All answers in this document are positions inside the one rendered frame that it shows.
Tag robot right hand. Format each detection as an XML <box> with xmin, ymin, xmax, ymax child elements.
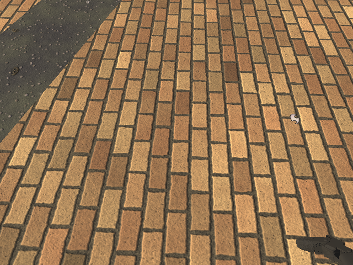
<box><xmin>296</xmin><ymin>235</ymin><xmax>353</xmax><ymax>265</ymax></box>

